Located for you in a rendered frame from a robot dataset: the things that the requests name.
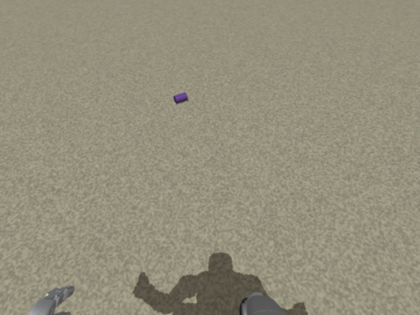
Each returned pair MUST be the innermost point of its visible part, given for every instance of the can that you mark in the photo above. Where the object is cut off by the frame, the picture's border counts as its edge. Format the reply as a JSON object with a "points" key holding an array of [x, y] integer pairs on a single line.
{"points": [[180, 98]]}

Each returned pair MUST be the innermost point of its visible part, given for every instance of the left robot hand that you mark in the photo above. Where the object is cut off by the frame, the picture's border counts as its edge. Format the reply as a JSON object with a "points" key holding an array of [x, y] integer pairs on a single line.
{"points": [[53, 299]]}

